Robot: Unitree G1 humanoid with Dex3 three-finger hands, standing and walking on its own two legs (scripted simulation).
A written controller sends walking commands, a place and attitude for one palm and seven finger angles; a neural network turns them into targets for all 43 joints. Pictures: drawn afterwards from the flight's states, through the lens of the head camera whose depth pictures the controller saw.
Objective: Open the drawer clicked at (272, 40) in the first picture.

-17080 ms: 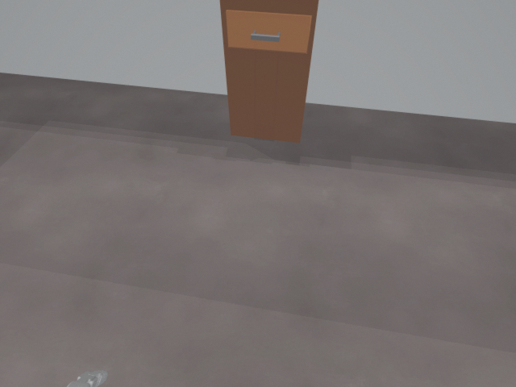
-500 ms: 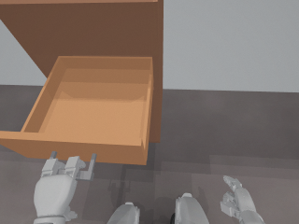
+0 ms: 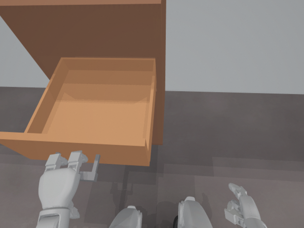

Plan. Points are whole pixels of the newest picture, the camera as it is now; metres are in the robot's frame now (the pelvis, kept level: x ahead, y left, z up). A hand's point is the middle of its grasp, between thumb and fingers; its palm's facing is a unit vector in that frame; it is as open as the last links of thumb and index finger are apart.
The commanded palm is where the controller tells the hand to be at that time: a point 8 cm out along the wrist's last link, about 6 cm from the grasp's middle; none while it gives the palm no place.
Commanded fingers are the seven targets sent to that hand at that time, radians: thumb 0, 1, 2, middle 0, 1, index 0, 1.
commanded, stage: lift the hand off the handle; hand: left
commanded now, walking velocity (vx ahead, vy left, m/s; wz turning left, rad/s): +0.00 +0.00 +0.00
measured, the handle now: (74, 166) +0.27 +0.23 -0.03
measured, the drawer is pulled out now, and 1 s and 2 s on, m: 0.30 0.30 0.30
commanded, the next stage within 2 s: none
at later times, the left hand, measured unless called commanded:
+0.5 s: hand (63, 184) +0.22 +0.24 +0.00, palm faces -0.01 -0.07 -1.00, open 13.8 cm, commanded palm +0.20 +0.23 +0.05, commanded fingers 0.00 -0.50 0.30 -0.30 -1.20 -0.30 -1.20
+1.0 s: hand (61, 178) +0.23 +0.22 +0.04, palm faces +0.00 -0.08 -1.00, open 13.8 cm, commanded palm +0.20 +0.23 +0.09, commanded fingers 0.00 -0.50 0.30 -0.30 -1.20 -0.30 -1.20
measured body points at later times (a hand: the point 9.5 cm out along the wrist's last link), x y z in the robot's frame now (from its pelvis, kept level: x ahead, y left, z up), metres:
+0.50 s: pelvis +0.02 +0.01 +0.03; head +0.09 -0.02 +0.47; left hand +0.22 +0.24 +0.05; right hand +0.21 -0.23 -0.09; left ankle -0.02 +0.13 -0.63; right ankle +0.07 -0.09 -0.63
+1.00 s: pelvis +0.02 +0.00 +0.05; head +0.08 -0.03 +0.50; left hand +0.22 +0.23 +0.09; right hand +0.22 -0.23 -0.06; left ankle -0.02 +0.13 -0.63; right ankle +0.07 -0.09 -0.63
